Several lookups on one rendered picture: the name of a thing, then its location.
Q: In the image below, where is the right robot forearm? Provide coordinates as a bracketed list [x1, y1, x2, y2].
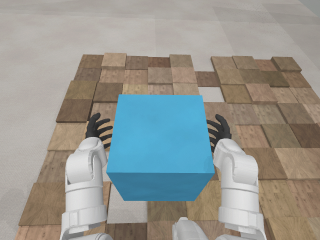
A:
[213, 138, 267, 240]

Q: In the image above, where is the right robot shin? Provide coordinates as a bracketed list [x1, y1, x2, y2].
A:
[178, 217, 188, 221]

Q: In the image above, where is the right robot thigh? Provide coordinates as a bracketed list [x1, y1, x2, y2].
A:
[172, 220, 209, 240]

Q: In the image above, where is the left robot forearm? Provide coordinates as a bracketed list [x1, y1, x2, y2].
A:
[60, 137, 108, 240]

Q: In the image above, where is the carton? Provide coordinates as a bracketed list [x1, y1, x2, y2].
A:
[106, 94, 215, 201]

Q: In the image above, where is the robot left hand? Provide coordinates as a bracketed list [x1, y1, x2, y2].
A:
[85, 112, 113, 149]

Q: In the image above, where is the robot right hand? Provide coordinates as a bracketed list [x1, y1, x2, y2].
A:
[206, 114, 232, 153]

